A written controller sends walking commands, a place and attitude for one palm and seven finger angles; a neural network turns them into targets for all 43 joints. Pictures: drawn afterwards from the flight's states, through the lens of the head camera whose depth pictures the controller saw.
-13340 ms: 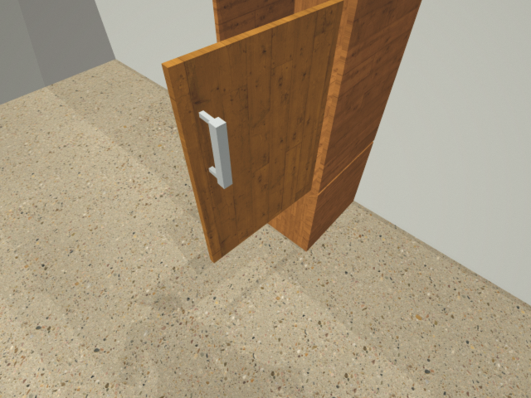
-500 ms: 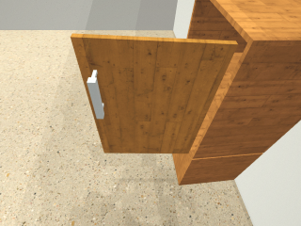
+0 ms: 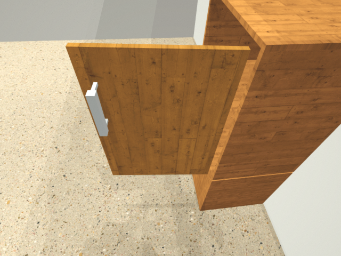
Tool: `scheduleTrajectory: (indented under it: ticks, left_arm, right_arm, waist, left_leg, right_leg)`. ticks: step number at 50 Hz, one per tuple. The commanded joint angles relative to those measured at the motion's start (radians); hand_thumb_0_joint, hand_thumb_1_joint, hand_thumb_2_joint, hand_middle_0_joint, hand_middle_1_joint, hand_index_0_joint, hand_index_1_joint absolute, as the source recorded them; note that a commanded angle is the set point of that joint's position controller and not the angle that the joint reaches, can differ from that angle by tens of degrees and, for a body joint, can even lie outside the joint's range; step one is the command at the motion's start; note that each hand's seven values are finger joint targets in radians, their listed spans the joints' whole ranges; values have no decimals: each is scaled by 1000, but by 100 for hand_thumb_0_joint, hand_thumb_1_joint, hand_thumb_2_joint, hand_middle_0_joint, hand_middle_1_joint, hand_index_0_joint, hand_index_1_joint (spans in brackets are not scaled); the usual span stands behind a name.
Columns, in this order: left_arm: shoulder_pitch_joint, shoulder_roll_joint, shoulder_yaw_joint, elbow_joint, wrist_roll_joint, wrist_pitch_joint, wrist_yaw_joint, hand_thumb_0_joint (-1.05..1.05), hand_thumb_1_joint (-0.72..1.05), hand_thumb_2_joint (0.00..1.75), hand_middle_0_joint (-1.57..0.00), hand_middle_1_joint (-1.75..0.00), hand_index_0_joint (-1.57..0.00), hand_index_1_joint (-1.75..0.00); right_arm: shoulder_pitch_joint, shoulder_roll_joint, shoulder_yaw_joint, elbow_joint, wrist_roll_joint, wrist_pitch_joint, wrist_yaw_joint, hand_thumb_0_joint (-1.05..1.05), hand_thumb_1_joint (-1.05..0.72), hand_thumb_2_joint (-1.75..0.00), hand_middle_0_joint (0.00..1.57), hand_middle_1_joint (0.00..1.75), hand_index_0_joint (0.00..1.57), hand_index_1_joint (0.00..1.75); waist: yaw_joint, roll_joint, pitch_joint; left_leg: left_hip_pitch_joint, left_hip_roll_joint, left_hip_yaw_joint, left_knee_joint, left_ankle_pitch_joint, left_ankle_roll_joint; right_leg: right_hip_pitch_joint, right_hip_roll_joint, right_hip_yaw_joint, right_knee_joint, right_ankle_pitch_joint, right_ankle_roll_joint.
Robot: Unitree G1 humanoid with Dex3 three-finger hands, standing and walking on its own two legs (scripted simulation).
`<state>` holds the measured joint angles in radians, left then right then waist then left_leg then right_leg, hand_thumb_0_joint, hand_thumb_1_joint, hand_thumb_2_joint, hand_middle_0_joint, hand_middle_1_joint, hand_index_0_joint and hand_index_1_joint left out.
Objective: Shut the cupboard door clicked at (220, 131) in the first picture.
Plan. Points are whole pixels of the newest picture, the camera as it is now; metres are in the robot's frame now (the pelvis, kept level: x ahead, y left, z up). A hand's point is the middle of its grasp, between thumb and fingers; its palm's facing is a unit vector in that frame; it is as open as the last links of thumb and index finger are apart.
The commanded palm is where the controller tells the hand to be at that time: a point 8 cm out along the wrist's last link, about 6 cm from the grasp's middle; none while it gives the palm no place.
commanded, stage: raise the hand and make a fist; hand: left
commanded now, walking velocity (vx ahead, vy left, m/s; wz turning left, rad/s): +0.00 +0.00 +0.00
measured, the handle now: (99, 110) +0.46 +0.23 +0.07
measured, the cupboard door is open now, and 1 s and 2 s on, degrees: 84 84 84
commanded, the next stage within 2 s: bring the fist close to the handle in 1.92 s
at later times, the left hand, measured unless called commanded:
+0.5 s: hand out of the picture +0.13 +0.20 -0.05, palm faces +0.22 -0.97 -0.07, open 5.8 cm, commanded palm +0.13 +0.24 -0.03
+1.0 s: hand (90, 219) +0.19 +0.19 +0.00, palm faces +0.09 -1.00 -0.02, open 3.6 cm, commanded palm +0.16 +0.24 +0.02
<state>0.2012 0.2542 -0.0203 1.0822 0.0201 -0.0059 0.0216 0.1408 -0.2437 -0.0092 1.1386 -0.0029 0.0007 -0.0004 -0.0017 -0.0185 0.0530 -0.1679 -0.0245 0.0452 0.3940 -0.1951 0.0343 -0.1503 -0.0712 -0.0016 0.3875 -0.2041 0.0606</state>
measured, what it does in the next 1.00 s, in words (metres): lowers itself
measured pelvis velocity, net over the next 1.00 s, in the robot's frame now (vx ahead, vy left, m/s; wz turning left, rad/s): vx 0.00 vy -0.02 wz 0.04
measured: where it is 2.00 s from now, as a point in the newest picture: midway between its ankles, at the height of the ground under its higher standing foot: outside the picture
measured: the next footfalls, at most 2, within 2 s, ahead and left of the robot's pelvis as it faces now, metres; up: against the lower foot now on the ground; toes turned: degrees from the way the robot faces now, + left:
none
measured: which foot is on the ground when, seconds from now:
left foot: down 0.00-1.00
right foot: down 0.00-1.00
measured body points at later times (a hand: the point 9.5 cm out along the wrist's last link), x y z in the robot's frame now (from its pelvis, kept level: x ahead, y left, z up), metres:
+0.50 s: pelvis -0.02 -0.05 -0.10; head +0.03 -0.04 +0.35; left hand +0.11 +0.25 -0.05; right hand +0.21 -0.30 -0.14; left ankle +0.01 +0.09 -0.74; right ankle +0.00 -0.16 -0.74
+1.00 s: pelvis +0.00 -0.02 -0.07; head +0.05 -0.01 +0.38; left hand +0.18 +0.24 +0.01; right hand +0.19 -0.25 -0.14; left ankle +0.01 +0.09 -0.74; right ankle +0.00 -0.16 -0.74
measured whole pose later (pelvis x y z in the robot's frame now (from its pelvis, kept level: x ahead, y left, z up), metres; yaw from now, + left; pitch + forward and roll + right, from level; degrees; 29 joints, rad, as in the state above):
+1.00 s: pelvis +0.00 -0.02 -0.07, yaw +2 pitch +11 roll -2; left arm 0.48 0.22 0.20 -0.16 -0.31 -0.31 -0.27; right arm 0.26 -0.24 0.00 0.55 0.03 -0.23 -0.08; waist 0.03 0.03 -0.09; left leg -0.74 0.02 -0.03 1.04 -0.49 0.01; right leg -0.67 -0.04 -0.07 0.98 -0.49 0.02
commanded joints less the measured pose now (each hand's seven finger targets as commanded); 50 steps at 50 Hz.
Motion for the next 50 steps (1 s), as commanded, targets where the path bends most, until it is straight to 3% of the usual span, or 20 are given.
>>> scheduleTrajectory:
  ticks: [1, 2, 3, 4, 5, 8, 9, 11, 14, 19, 23, 26, 29, 32, 33, 36, 38, 44, 47, 50]
  left_arm:
    - [-801, 840, 673, -1530, -57, -296, 61, 0, 90, 90, -20, -30, -20, -30]
    - [1, 150, 113, -1134, -109, -209, 36, 0, 90, 90, -22, -32, -22, -32]
    - [17, 201, 200, -1164, -164, -170, 68, 0, 90, 90, -24, -34, -24, -34]
    - [178, -59, 86, -1071, -163, -106, 49, 0, 90, 90, -25, -36, -25, -36]
    - [-34, 31, 127, -1202, -179, -156, 54, 0, 90, 90, -27, -38, -27, -38]
    - [300, 20, 252, -861, -209, -307, -27, 0, 90, 90, -33, -44, -33, -44]
    - [375, -23, 250, -774, -239, -381, -85, 0, 90, 90, -35, -46, -35, -46]
    - [417, -1, 306, -731, -303, -545, -225, 0, 90, 90, -38, -50, -38, -50]
    - [387, 122, 417, -742, -373, -638, -423, 0, 90, 90, -44, -56, -44, -56]
    - [97, 272, 499, -1233, -431, -617, -432, 0, 90, 90, -53, -66, -53, -66]
    - [7, 186, 376, -1488, -418, -676, -385, 0, 90, 90, -60, -74, -60, -74]
    - [51, 133, 292, -1388, -403, -611, -412, 0, 90, 90, -66, -80, -66, -80]
    - [134, 136, 299, -1242, -400, -443, -457, 0, 90, 90, -71, -86, -71, -86]
    - [260, 175, 390, -1236, -406, -266, -446, 0, 90, 90, -77, -92, -77, -92]
    - [307, 198, 447, -1240, -409, -230, -424, 0, 90, 90, -79, -94, -79, -94]
    - [349, 167, 480, -1403, -408, -236, -330, 0, 90, 90, -84, -100, -84, -100]
    - [353, 153, 468, -1451, -397, -289, -270, 0, 90, 90, -88, -104, -88, -104]
    - [247, 50, 267, -1416, -356, -387, -284, 0, 90, 90, -99, -116, -99, -116]
    - [194, 78, 235, -1453, -347, -368, -314, 0, 90, 90, -104, -122, -104, -122]
    - [165, 146, 284, -1552, -331, -347, -286, 0, 90, 90, -110, -128, -110, -128]
  right_arm:
    - [140, -288, -73, -381, -4, -193, -102, 0, -90, -90, 20, 30, 20, 30]
    - [25, -141, -16, -426, 70, -253, -113, 0, -90, -90, 20, 30, 20, 30]
    - [20, -159, 3, -398, 43, -283, -98, 0, -90, -90, 20, 30, 20, 30]
    - [36, -80, -17, -403, 36, -309, -61, 0, -90, -90, 20, 30, 20, 30]
    - [37, -137, -45, -462, 39, -327, -47, 0, -90, -90, 20, 30, 20, 30]
    - [20, -118, -62, -517, 34, -339, -36, 0, -90, -90, 20, 30, 20, 30]
    - [9, -111, -64, -537, 30, -341, -27, 0, -90, -90, 20, 30, 20, 30]
    - [-4, -111, -82, -573, 19, -347, -18, 0, -90, -90, 20, 30, 20, 30]
    - [-18, -136, -91, -669, 38, -360, -13, 0, -90, -90, 20, 30, 20, 30]
    - [-25, -118, -69, -767, 32, -380, -52, 0, -90, -90, 20, 30, 20, 30]
    - [17, -115, -58, -708, 24, -404, -85, 0, -90, -90, 20, 30, 20, 30]
    - [44, -130, -58, -668, 35, -400, -107, 0, -90, -90, 20, 30, 20, 30]
    - [57, -131, -56, -672, 53, -376, -118, 0, -90, -90, 20, 30, 20, 30]
    - [39, -114, -64, -730, 61, -330, -117, 0, -90, -90, 20, 30, 20, 30]
    - [24, -98, -65, -743, 58, -315, -113, 0, -90, -90, 20, 30, 20, 30]
    - [24, -59, -61, -772, 42, -290, -91, 0, -90, -90, 20, 30, 20, 30]
    - [26, -54, -52, -770, 31, -287, -80, 0, -90, -90, 20, 30, 20, 30]
    - [80, -108, -45, -749, 29, -291, -68, 0, -90, -90, 20, 30, 20, 30]
    - [84, -124, -40, -765, 41, -303, -82, 0, -90, -90, 20, 30, 20, 30]
    - [74, -116, -32, -777, 43, -308, -91, 0, -90, -90, 20, 30, 20, 30]
  waist:
    - [-99, -15, -367]
    - [-6, 322, -481]
    - [22, 278, -478]
    - [-17, 275, -275]
    - [-38, 245, -149]
    - [6, -59, 113]
    - [23, -203, 111]
    - [54, -295, 33]
    - [84, -163, -133]
    - [66, 152, -420]
    - [-22, 104, -413]
    - [-62, 83, -303]
    - [-37, 36, -272]
    - [36, -21, -363]
    - [71, -20, -400]
    - [102, 0, -462]
    - [106, 28, -430]
    - [-4, 39, -308]
    - [-13, 72, -320]
    - [17, 127, -395]
  left_leg:
    - [238, 99, -159, 115, 335, -27]
    - [339, 81, -109, 137, 458, -58]
    - [266, 79, -88, 63, 505, -94]
    - [136, 76, -99, 26, 317, -88]
    - [-37, 54, -113, 56, 43, -80]
    - [-340, 9, -106, 142, -207, -62]
    - [-422, 1, -87, 214, -214, -64]
    - [-521, -6, -52, 361, -210, -64]
    - [-604, -24, -20, 487, -219, -54]
    - [-594, -8, -23, 603, -253, -20]
    - [-559, 21, -61, 670, -197, 0]
    - [-573, 34, -80, 674, -178, 2]
    - [-588, 27, -81, 638, -136, -1]
    - [-547, 17, -71, 574, -46, -7]
    - [-525, 12, -74, 557, 7, -11]
    - [-434, 11, -70, 508, 140, -21]
    - [-410, 11, -73, 495, 197, -24]
    - [-422, 24, -86, 494, 47, -25]
    - [-397, 28, -100, 456, -54, -22]
    - [-332, 28, -108, 420, -37, -21]
  right_leg:
    - [-5, 24, -45, 239, 216, -81]
    - [-176, 72, -113, 326, 3, -71]
    - [-111, 80, -105, 231, -47, -87]
    - [-183, 66, -98, 194, -53, -74]
    - [-186, 55, -94, 180, -30, -79]
    - [-347, 74, -128, 174, -201, -82]
    - [-425, 77, -131, 224, -275, -80]
    - [-518, 67, -87, 307, -352, -83]
    - [-483, 30, 29, 380, -358, -91]
    - [-497, 20, 147, 412, -526, -71]
    - [-576, 56, 120, 461, -388, -68]
    - [-616, 74, 77, 477, -292, -68]
    - [-554, 66, 67, 445, -211, -60]
    - [-406, 42, 65, 416, -73, -40]
    - [-339, 43, 52, 433, 25, -39]
    - [-280, 55, -28, 496, 274, -40]
    - [-293, 73, -62, 522, 303, -54]
    - [-475, 93, -81, 501, 42, -68]
    - [-475, 89, -74, 462, -76, -73]
    - [-421, 87, -74, 452, -74, -81]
